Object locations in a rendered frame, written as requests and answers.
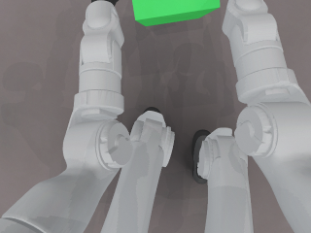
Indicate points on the carton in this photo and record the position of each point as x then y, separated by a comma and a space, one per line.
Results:
155, 12

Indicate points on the robot right forearm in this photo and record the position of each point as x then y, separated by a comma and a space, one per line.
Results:
257, 54

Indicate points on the robot right foot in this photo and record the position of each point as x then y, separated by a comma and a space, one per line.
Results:
197, 139

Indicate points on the robot left upper arm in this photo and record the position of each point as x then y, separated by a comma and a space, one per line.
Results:
94, 152

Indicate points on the robot left shin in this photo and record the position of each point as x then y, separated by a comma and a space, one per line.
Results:
138, 125

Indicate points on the robot right upper arm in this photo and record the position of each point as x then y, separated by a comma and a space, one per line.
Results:
277, 135

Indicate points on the robot left forearm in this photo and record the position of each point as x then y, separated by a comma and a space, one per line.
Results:
100, 73

